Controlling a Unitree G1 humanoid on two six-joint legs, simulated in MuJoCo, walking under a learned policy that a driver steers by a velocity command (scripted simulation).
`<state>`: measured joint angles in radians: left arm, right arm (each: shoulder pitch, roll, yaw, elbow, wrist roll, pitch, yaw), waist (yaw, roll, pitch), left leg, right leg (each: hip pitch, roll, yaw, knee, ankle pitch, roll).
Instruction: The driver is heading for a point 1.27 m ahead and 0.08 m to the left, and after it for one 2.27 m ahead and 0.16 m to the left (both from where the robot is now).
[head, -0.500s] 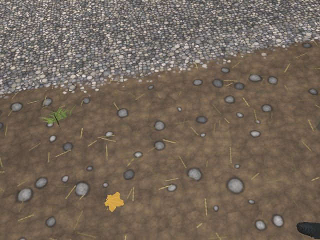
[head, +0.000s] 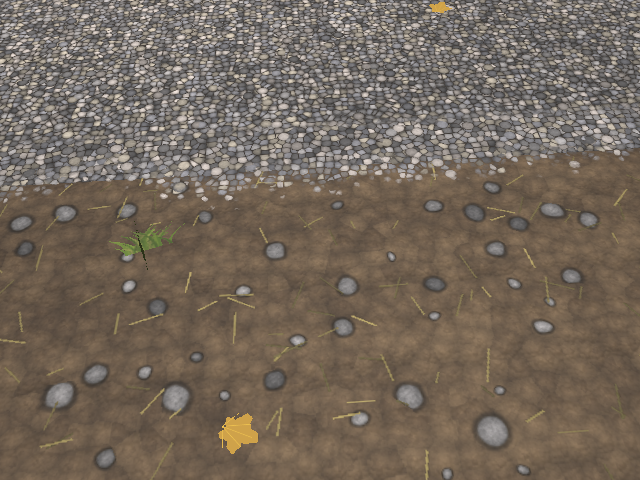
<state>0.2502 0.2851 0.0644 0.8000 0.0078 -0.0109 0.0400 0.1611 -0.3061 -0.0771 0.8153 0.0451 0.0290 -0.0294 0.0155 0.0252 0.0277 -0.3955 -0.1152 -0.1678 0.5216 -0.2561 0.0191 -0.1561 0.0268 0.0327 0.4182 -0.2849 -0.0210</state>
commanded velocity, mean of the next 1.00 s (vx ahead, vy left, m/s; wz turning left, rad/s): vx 0.45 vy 0.00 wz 0.09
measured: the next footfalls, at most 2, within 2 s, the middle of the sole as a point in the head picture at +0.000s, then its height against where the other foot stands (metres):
left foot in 0.44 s outside the picture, level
right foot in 0.98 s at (313, 411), level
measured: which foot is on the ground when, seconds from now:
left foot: up 0.00-0.42, down 0.44-1.00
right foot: down 0.00-0.46, up 0.48-0.96, down 0.98-1.00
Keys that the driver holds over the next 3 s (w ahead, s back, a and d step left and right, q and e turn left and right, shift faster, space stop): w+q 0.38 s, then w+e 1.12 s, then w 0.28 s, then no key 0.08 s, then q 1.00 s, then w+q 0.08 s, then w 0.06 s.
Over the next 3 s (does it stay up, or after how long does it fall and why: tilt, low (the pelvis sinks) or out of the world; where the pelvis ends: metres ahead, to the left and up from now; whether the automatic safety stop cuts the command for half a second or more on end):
stays up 1.06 0.08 0.00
